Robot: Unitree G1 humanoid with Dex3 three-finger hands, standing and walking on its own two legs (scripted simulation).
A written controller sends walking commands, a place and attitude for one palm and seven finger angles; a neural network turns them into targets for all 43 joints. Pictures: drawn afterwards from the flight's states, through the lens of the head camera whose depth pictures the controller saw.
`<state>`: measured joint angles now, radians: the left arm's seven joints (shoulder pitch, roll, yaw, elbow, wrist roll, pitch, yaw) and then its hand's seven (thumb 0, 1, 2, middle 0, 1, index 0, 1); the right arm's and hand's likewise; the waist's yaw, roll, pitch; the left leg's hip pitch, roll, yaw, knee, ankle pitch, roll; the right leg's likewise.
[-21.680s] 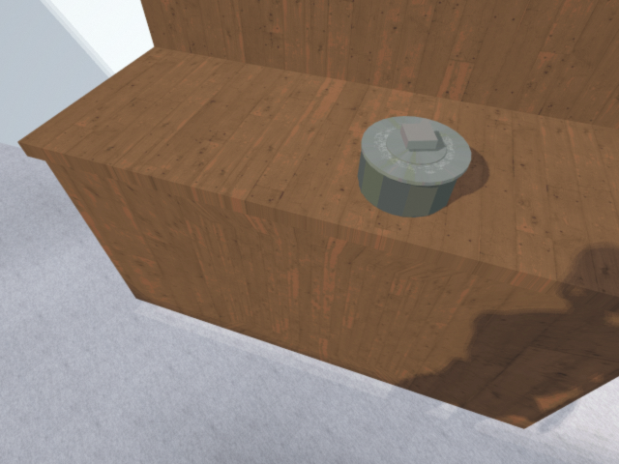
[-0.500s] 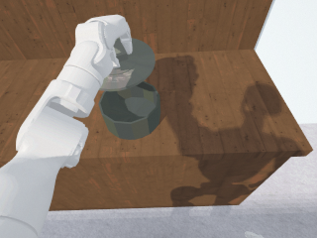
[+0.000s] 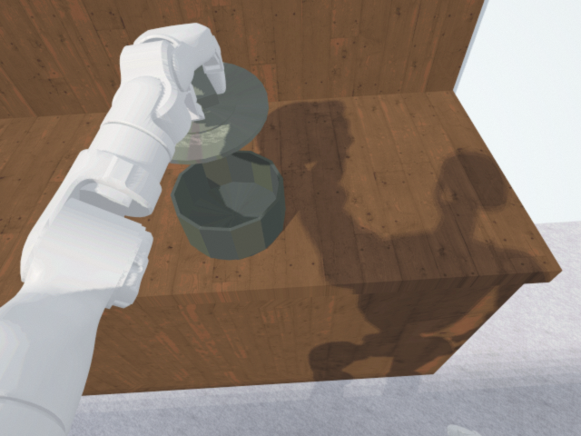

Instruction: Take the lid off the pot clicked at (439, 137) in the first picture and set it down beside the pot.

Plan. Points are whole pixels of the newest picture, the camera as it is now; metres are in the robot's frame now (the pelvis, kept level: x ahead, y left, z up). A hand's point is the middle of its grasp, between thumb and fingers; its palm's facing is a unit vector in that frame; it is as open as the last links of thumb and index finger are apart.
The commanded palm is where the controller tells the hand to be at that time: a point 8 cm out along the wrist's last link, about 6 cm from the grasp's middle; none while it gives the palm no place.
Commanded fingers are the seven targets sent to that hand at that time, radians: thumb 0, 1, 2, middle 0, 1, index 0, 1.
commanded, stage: move the lid sideways beside the pot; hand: left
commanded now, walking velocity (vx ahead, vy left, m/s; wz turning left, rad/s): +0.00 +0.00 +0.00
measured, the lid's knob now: (193, 92) +0.52 +0.12 +0.21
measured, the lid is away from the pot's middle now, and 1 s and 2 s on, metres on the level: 0.03 0.15 0.24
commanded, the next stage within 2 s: lower the lid onto the table in 1.84 s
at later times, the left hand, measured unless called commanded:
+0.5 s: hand (132, 110) +0.46 +0.18 +0.23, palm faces -0.25 -0.05 -0.97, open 8.0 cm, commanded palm +0.46 +0.18 +0.30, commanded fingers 0.00 0.53 1.10 -0.71 -1.00 -0.80 -1.04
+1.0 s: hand (88, 113) +0.46 +0.24 +0.22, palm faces -0.28 -0.10 -0.95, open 8.0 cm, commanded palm +0.46 +0.24 +0.30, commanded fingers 0.00 0.53 1.10 -0.71 -1.00 -0.80 -1.04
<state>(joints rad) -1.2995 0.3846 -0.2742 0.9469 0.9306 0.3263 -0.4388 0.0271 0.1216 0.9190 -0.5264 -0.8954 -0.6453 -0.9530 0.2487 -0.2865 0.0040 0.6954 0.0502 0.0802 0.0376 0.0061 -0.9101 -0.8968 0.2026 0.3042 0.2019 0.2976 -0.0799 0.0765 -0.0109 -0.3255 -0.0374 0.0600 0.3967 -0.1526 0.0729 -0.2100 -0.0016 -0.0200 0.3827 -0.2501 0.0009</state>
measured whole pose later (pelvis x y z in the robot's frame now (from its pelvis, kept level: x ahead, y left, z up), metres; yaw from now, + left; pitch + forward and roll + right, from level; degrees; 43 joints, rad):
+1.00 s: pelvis -0.01 +0.01 +0.00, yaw +1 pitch +3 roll -2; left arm -1.24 0.65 -0.20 0.93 0.92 0.17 -0.56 0.03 0.13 0.92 -0.52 -0.89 -0.65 -0.96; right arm 0.28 -0.31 0.00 0.70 0.08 0.11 0.01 0.01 -0.91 -0.90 0.20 0.30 0.20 0.30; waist -0.08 0.05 0.03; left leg -0.33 -0.03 0.03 0.42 -0.15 0.08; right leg -0.19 0.01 -0.04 0.35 -0.23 0.01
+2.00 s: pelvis -0.01 +0.02 +0.00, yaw +2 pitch +6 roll -3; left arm -1.27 0.82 -0.18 0.96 0.93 0.02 -0.60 0.02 0.13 0.92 -0.52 -0.89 -0.66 -0.96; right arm 0.30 -0.31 0.00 0.71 0.09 0.14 0.00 0.00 -0.91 -0.90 0.20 0.30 0.20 0.30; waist -0.08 0.03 0.05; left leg -0.40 -0.05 0.02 0.47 -0.17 0.10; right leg -0.23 0.00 -0.05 0.35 -0.22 0.02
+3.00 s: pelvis -0.01 +0.02 -0.01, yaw +1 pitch +7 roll -3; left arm -1.14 0.83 -0.11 1.05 0.94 -0.06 -0.54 0.02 0.14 0.92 -0.51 -0.89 -0.66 -0.96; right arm 0.32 -0.32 0.00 0.70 0.09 0.14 -0.01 0.00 -0.91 -0.90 0.21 0.30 0.20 0.30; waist -0.10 0.02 0.03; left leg -0.45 -0.03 0.03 0.52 -0.20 0.09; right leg -0.28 0.01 -0.04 0.40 -0.25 0.02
